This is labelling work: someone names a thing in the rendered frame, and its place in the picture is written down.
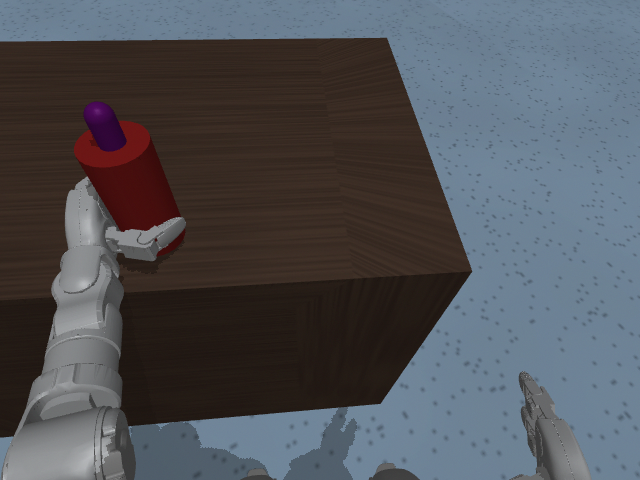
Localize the left robot hand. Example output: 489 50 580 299
65 176 186 261

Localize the left robot arm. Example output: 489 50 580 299
1 245 136 480

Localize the right robot hand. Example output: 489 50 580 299
509 371 592 480

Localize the bottle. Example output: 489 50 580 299
74 102 185 256

